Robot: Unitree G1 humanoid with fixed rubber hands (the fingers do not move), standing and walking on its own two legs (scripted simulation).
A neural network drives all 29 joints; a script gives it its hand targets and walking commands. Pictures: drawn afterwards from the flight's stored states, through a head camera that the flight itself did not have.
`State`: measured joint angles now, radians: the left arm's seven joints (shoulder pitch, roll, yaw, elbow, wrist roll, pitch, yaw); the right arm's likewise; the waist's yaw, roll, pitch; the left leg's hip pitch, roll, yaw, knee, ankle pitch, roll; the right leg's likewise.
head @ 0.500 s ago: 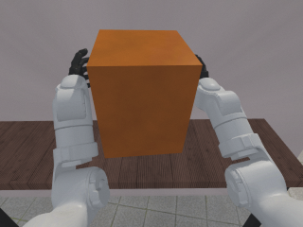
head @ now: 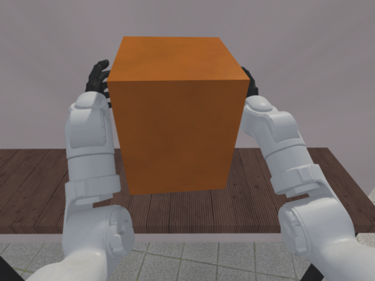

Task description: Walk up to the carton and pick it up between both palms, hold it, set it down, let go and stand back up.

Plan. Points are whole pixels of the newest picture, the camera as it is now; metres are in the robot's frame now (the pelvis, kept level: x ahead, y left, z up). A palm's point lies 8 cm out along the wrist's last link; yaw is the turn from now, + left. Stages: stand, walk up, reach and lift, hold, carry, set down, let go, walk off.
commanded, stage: hold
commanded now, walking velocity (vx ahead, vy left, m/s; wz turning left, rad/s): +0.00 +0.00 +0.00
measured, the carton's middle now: (175, 114) +0.38 +0.01 +0.24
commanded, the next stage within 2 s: none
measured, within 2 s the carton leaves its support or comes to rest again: neither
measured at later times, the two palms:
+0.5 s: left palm (95, 91) +0.36 +0.15 +0.31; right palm (252, 96) +0.35 -0.15 +0.28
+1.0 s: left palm (96, 99) +0.37 +0.15 +0.29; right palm (246, 103) +0.36 -0.14 +0.26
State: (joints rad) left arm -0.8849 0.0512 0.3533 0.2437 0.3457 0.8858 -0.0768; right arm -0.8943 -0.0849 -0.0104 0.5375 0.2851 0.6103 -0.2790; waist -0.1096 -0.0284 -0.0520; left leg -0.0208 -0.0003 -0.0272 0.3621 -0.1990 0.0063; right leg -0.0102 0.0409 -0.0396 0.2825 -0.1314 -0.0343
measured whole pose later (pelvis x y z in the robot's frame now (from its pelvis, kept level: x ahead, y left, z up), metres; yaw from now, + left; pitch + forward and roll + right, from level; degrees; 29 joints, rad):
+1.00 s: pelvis +0.00 +0.00 +0.00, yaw +1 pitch -8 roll -1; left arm -0.89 0.07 0.34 0.25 0.34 0.88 -0.08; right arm -0.89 -0.08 0.00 0.52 0.30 0.61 -0.30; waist -0.12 -0.03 -0.05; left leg -0.03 0.00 -0.04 0.37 -0.20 0.00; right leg -0.01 0.04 -0.05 0.28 -0.13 -0.04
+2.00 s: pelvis +0.00 +0.00 +0.00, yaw +0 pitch -8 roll -1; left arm -0.88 0.05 0.35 0.24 0.34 0.89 -0.07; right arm -0.89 -0.09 -0.01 0.53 0.29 0.62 -0.28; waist -0.11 -0.03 -0.06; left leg -0.02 0.00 -0.03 0.36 -0.20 0.01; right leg -0.01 0.04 -0.03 0.28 -0.13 -0.03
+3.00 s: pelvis +0.02 +0.03 +0.00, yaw +1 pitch -11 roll -2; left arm -0.82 -0.01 0.29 0.33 0.39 0.55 -0.08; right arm -0.68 0.01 -0.14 0.61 0.09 0.10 -0.21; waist -0.13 -0.09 0.11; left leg 0.07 -0.03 -0.01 0.36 -0.23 0.05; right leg 0.10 0.01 -0.04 0.24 -0.15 0.01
